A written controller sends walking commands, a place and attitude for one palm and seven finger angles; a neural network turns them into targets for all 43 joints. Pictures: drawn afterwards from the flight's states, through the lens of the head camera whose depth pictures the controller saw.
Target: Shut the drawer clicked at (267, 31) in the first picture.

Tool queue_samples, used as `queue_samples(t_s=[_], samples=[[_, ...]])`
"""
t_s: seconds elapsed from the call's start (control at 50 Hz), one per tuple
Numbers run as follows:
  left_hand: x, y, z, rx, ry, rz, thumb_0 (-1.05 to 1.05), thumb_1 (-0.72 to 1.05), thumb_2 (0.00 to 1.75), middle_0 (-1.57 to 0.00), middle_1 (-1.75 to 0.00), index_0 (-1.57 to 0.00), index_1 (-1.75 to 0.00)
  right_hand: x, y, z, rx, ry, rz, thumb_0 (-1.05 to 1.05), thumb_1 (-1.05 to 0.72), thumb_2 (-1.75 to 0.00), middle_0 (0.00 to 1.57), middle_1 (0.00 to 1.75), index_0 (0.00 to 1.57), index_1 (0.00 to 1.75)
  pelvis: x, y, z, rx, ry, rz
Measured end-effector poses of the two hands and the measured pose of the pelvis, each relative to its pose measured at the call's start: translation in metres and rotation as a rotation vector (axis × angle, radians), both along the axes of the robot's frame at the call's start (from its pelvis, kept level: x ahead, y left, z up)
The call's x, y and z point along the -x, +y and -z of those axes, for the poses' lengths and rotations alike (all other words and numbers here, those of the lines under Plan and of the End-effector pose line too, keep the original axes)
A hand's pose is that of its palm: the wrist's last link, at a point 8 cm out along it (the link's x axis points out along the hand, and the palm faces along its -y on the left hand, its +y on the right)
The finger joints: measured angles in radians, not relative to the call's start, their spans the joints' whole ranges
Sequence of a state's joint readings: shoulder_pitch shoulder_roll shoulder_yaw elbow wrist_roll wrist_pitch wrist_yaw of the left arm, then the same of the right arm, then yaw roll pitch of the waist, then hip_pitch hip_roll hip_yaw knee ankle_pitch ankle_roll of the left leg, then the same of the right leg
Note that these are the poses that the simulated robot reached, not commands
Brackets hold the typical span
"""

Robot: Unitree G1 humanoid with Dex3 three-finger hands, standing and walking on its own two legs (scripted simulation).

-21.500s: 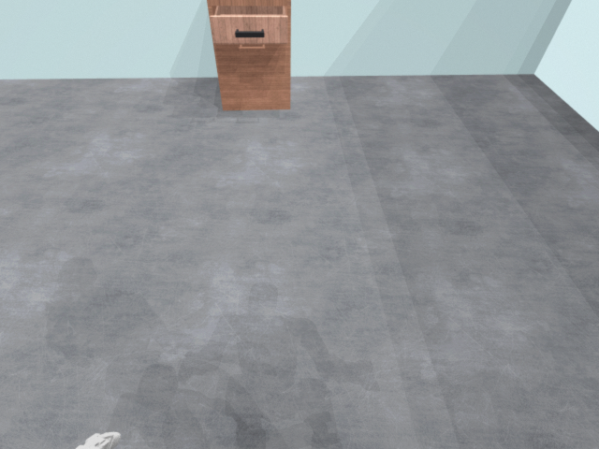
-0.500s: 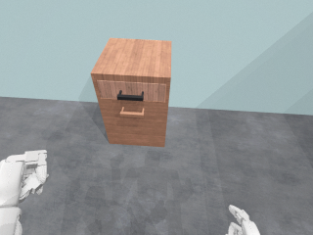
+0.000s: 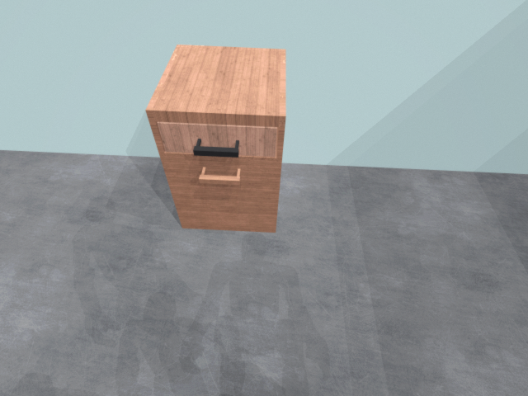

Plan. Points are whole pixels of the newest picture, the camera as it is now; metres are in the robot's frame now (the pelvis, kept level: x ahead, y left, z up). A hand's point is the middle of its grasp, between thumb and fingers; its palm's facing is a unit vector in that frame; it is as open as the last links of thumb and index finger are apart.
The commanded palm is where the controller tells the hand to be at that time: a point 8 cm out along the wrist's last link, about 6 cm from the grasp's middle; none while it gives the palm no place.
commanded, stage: let the arm hang, fingers relaxed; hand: left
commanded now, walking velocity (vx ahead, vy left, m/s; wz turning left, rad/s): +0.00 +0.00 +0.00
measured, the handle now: (217, 147) +0.86 +0.21 -0.23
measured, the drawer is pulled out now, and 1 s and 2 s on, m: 0.00 0.00 0.00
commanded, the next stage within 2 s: look to check the result in 0.54 s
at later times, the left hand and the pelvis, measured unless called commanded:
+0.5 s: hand out of the picture -0.01 +0.13 -0.18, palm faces +0.04 -0.99 -0.16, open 7.3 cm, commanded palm none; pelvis +0.00 -0.02 +0.00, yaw +0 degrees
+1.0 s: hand out of the picture -0.01 +0.12 -0.18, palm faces +0.05 -0.98 -0.17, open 7.4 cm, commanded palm none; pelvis +0.01 -0.03 +0.00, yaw +0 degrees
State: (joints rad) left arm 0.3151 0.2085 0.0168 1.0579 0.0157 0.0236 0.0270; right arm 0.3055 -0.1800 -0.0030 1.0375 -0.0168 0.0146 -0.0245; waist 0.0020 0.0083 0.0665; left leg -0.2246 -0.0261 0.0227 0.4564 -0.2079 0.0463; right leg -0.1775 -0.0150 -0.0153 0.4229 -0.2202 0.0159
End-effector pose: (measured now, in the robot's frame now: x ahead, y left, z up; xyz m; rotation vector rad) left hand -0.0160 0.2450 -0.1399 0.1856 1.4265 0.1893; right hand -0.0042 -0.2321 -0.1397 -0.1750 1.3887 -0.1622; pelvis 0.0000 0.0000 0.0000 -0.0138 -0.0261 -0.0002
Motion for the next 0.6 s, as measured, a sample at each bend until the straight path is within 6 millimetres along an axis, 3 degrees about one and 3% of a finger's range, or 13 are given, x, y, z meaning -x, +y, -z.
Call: queue_samples(t_s=[0.1,0.22,0.42,0.6], samples=[[0.012,-0.010,-0.001,0.011,0.032,-0.009,0.01,0.91,0.90,-0.41,-0.55,-0.41,-0.54,0.011,0.012,0.006,-0.037,0.022,0.014,0.00,-0.91,-0.89,0.20,0.30,0.20,0.30,0.001,0.000,-0.001,-0.005,-0.006,0.004],[0.011,-0.028,0.002,0.038,0.026,-0.012,0.01,0.91,0.90,-0.27,-0.38,-0.27,-0.38,0.017,0.022,0.010,-0.072,0.029,0.030,0.00,-0.91,-0.89,0.20,0.30,0.20,0.30,0.003,-0.004,-0.001,-0.010,-0.007,0.006],[0.004,-0.055,0.007,0.080,0.005,-0.017,0.00,0.91,0.90,-0.21,-0.31,-0.21,-0.31,0.024,0.021,0.010,-0.080,0.042,0.058,0.00,-0.91,-0.89,0.20,0.30,0.20,0.30,0.001,-0.012,-0.001,-0.012,-0.005,0.007],[0.003,-0.065,0.008,0.087,0.008,-0.024,0.00,0.91,0.90,-0.20,-0.30,-0.20,-0.30,0.030,0.013,0.010,-0.072,0.062,0.070,0.00,-0.91,-0.89,0.20,0.30,0.20,0.30,-0.002,-0.020,0.000,-0.012,-0.005,0.007]])
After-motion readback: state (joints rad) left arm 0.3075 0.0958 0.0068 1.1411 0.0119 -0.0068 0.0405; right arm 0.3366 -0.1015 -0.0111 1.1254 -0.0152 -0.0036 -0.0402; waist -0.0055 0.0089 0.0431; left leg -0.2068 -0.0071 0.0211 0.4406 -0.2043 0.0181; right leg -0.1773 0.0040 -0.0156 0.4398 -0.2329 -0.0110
